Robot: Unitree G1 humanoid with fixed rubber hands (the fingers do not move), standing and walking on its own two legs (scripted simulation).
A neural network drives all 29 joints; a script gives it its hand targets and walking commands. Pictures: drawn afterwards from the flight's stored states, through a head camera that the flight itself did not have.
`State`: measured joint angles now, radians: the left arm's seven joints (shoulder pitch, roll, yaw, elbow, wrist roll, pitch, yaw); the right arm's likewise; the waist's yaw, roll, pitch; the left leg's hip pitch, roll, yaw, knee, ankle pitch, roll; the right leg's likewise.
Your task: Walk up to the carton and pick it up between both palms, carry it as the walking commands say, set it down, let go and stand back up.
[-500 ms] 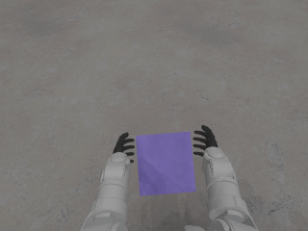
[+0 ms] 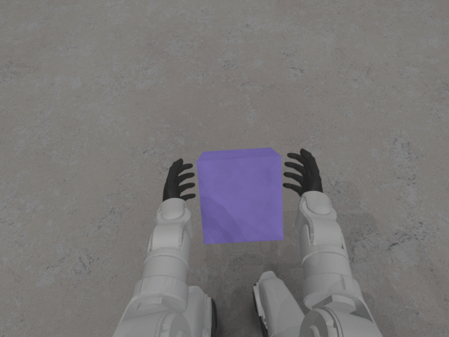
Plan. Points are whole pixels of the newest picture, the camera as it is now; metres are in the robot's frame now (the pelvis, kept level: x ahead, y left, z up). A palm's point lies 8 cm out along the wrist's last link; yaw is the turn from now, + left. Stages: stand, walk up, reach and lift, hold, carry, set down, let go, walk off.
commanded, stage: set down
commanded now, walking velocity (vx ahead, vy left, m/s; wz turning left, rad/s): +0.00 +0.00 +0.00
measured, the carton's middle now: (239, 192) +0.41 -0.05 -0.16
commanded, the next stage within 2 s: none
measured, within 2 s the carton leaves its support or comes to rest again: neither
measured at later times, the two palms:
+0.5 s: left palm (188, 198) +0.40 +0.07 -0.14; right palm (301, 194) +0.38 -0.18 -0.13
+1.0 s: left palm (193, 200) +0.43 +0.07 -0.23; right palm (291, 196) +0.41 -0.18 -0.22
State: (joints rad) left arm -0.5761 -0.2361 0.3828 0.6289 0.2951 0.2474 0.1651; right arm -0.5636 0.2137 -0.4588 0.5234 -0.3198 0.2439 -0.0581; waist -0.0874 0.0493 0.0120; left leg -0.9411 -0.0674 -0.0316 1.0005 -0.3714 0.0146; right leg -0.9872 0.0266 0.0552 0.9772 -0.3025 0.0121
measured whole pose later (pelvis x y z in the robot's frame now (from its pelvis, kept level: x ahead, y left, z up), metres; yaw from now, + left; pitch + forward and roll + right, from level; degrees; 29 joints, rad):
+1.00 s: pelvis -0.03 +0.00 -0.15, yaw +0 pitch +35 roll +1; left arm -0.92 -0.11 0.36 0.75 0.19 0.27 0.23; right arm -0.89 0.13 -0.50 0.63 -0.27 0.25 -0.13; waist -0.08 0.06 -0.06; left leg -1.71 -0.13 -0.04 1.64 -0.55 -0.01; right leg -1.76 0.06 0.06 1.60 -0.45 0.03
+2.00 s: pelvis -0.06 -0.01 -0.28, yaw +1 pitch +28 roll +3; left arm -1.34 0.10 0.18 0.71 -0.03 0.32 0.36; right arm -1.34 -0.08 -0.32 0.61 -0.01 0.32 -0.32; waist -0.12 0.02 0.53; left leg -1.95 -0.14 0.01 2.09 -0.62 -0.04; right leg -2.03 0.08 0.05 2.05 -0.50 0.02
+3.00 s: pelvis -0.02 +0.00 -0.33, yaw +0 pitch +35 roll -1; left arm -1.48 0.10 0.30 0.94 0.12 0.20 0.10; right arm -1.43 -0.22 -0.54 0.92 -0.10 0.17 0.04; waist -0.09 0.03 0.41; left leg -2.17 -0.17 -0.02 2.27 -0.72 -0.02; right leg -2.22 0.05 0.00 2.21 -0.61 0.03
